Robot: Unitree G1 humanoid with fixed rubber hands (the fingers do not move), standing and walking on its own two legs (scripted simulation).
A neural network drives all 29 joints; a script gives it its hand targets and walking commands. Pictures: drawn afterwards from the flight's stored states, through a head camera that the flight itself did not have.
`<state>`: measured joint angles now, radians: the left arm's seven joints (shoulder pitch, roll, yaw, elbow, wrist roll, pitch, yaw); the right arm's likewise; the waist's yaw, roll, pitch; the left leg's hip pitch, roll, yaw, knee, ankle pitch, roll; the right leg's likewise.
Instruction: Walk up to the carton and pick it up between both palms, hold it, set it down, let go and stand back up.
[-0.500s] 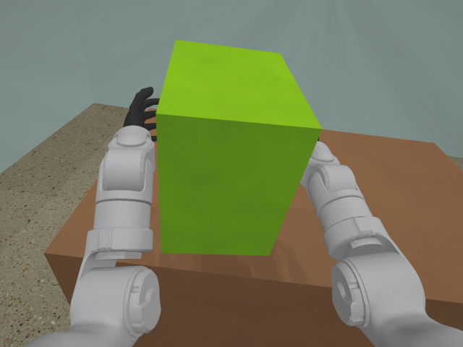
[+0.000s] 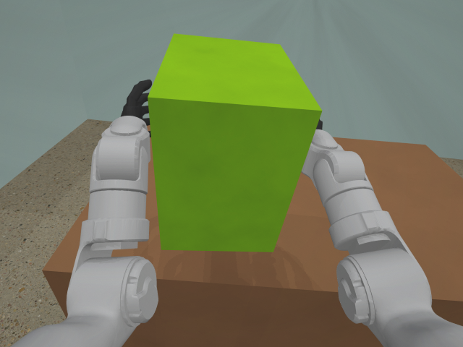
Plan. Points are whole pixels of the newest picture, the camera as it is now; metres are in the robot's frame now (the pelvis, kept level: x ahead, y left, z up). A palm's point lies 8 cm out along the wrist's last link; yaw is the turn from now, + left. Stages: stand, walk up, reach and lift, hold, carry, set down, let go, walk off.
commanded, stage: reach and lift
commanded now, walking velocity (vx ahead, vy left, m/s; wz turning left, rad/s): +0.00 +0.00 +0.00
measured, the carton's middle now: (223, 142) +0.39 -0.01 +0.24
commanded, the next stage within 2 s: hold in 0.64 s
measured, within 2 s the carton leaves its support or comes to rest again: neither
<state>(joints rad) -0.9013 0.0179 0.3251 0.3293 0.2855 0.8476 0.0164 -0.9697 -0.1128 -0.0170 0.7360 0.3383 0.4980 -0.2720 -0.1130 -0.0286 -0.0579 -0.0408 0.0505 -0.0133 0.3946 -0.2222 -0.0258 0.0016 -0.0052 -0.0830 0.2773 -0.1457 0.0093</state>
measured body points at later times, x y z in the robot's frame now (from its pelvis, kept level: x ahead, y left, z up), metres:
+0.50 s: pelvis +0.00 -0.01 +0.00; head -0.09 +0.01 +0.44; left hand +0.39 +0.13 +0.30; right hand +0.38 -0.16 +0.29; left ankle +0.01 +0.13 -0.75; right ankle +0.01 -0.13 -0.75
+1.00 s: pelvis +0.00 -0.01 +0.00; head -0.10 +0.01 +0.44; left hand +0.38 +0.14 +0.32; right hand +0.38 -0.15 +0.32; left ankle +0.01 +0.13 -0.75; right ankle +0.01 -0.13 -0.75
